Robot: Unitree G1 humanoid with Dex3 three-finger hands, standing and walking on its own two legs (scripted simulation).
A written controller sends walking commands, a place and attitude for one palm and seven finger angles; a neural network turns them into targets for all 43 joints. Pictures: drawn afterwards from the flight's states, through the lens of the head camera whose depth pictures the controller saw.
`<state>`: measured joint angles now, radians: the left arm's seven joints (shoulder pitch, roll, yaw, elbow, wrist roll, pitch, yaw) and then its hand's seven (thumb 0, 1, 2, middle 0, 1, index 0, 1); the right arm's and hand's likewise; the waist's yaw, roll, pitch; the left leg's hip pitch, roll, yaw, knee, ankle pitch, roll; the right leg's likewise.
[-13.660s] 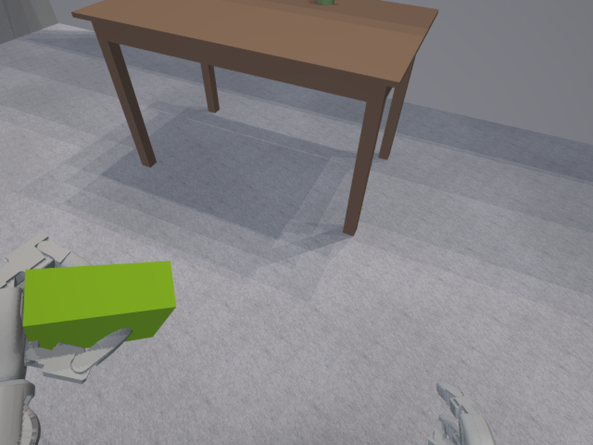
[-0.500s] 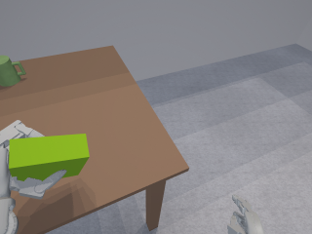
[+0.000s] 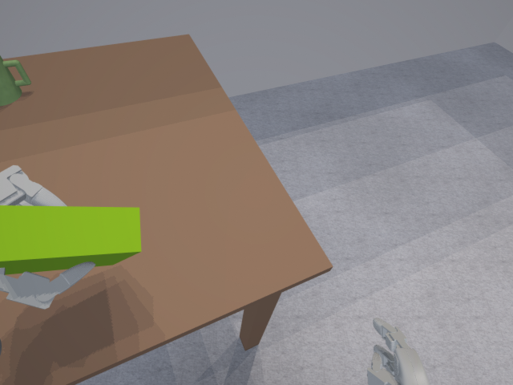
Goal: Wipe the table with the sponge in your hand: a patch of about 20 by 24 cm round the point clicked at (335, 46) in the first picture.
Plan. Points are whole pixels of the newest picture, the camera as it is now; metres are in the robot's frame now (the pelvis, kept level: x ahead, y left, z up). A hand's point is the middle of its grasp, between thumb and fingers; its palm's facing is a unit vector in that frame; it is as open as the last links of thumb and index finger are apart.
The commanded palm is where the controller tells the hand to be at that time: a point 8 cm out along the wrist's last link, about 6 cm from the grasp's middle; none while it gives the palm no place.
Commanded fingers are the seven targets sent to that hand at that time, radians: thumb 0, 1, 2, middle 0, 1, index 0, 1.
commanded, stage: come to a stop and stand still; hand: left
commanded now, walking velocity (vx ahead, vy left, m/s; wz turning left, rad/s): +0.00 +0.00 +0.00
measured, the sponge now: (88, 241) +0.24 +0.23 +0.14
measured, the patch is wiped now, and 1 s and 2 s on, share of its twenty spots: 0.00 0.00 0.00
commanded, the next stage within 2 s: look again from close up in 0.28 s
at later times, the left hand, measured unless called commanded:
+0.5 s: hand (24, 265) +0.20 +0.26 +0.16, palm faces +0.38 -0.85 -0.36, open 9.3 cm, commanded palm +0.14 +0.29 +0.18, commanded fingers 0.00 0.10 1.30 -1.20 -1.60 -1.20 -1.60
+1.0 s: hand (45, 269) +0.20 +0.24 +0.16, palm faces +0.37 -0.85 -0.36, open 9.3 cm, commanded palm +0.14 +0.27 +0.18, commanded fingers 0.00 0.10 1.30 -1.20 -1.60 -1.20 -1.60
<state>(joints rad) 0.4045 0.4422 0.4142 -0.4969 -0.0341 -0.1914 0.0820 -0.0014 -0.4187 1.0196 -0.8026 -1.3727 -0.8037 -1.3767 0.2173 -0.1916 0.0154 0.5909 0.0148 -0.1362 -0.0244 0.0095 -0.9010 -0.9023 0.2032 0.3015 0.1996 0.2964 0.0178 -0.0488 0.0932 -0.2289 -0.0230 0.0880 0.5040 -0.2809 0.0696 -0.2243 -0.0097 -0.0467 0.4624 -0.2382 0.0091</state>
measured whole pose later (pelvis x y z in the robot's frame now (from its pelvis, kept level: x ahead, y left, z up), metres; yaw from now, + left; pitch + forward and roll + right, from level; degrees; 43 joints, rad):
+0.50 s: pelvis -0.01 +0.01 +0.00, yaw +1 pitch -1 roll -2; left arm 0.40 0.38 0.34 -0.46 -0.04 -0.19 0.09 0.00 -0.42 1.02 -0.80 -1.38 -0.80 -1.38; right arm 0.21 -0.19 0.04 0.56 0.01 -0.11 -0.04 0.01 -0.90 -0.90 0.21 0.30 0.20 0.30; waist 0.04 -0.02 0.04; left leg -0.20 -0.04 0.08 0.46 -0.24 0.08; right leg -0.19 -0.02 -0.06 0.40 -0.19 0.02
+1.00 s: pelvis -0.02 -0.01 +0.00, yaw +0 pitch -1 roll -1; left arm 0.40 0.38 0.35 -0.43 -0.04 -0.19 0.09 0.00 -0.42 1.02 -0.80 -1.38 -0.80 -1.38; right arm 0.23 -0.18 0.02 0.56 0.02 -0.11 -0.03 0.01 -0.90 -0.90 0.20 0.30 0.20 0.30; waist 0.02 -0.04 0.04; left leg -0.21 -0.01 0.08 0.45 -0.22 0.05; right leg -0.20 0.00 -0.05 0.41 -0.18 -0.01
